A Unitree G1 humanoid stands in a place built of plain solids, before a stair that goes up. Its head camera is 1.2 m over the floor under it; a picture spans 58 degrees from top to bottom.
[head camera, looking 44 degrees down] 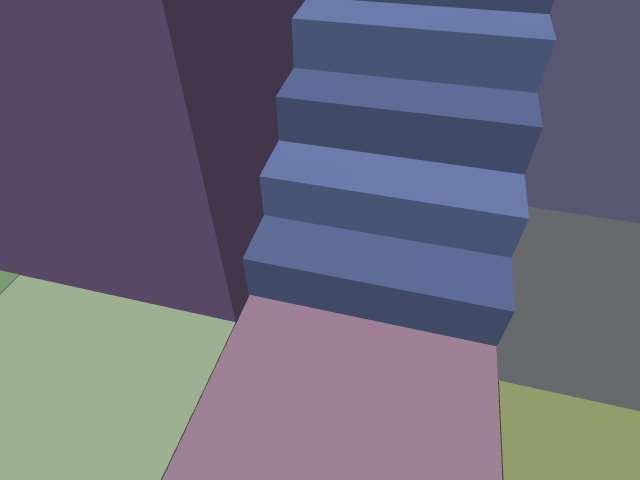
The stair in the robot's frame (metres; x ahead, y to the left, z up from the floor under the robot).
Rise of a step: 0.18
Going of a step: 0.21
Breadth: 0.94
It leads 14 degrees to the right of straight ahead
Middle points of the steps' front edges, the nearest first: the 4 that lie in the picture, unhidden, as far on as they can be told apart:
0.87 -0.11 0.18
1.08 -0.16 0.36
1.28 -0.21 0.54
1.48 -0.26 0.72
